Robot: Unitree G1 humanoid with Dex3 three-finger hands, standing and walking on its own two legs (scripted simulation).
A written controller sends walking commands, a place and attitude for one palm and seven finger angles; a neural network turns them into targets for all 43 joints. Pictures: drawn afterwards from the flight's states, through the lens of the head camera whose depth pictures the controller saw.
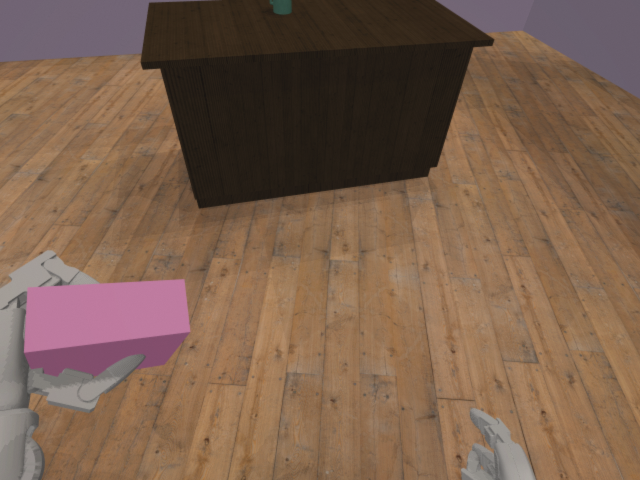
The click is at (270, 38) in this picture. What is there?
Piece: table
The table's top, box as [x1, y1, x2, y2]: [141, 0, 494, 69]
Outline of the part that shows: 141,65 143,69 484,46 491,45 494,39 435,0 292,0 292,11 289,14 284,15 274,13 272,11 272,5 269,4 269,0 210,0 153,2 149,3 141,55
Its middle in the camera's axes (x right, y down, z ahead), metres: -0.04 -0.88 +1.58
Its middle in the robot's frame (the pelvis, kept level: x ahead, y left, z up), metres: +1.76 +0.13 -0.06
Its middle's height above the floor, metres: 0.71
